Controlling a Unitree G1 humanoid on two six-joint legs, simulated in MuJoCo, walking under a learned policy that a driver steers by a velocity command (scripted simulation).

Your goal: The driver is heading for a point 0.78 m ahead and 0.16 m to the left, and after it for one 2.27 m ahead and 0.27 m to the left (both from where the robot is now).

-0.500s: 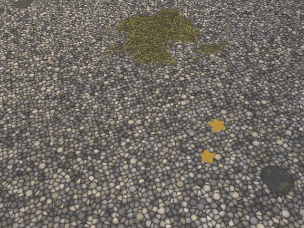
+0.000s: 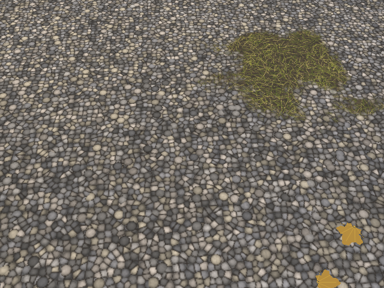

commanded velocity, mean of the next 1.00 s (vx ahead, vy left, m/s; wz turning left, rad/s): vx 0.50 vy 0.00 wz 0.56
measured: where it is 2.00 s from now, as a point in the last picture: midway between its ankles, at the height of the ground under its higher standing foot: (119, 185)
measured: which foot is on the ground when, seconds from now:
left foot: down 0.00-0.36, up 0.38-0.88, down 0.90-1.00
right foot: up 0.00-0.34, down 0.36-0.88, up 0.90-1.00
